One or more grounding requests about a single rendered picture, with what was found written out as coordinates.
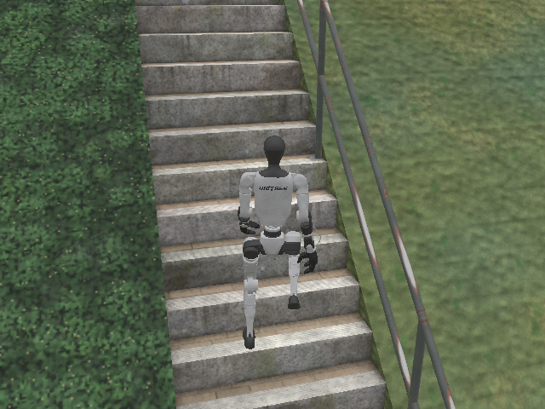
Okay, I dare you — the stairs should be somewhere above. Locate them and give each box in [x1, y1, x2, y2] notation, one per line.
[135, 0, 386, 409]

